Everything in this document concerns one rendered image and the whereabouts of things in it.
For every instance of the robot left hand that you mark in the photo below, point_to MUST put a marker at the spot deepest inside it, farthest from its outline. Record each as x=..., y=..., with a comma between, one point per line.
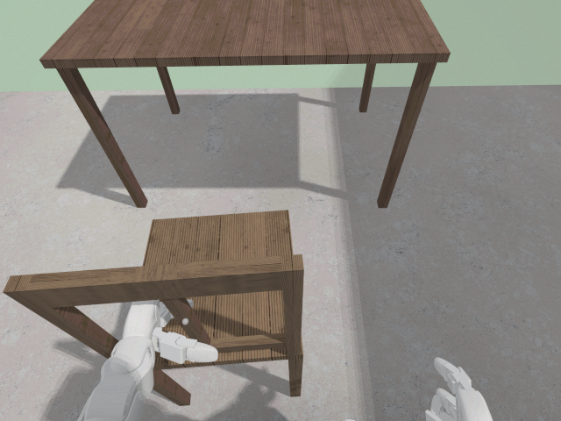
x=143, y=320

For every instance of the table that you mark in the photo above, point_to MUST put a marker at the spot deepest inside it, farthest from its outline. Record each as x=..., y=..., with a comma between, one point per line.
x=194, y=33

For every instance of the chair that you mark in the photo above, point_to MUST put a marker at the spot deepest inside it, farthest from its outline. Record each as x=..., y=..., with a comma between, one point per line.
x=238, y=269

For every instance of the robot left forearm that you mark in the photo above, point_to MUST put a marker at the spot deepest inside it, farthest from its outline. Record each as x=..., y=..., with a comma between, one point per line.
x=126, y=381

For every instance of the robot right hand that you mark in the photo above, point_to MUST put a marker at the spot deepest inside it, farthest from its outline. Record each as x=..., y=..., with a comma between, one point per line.
x=469, y=405

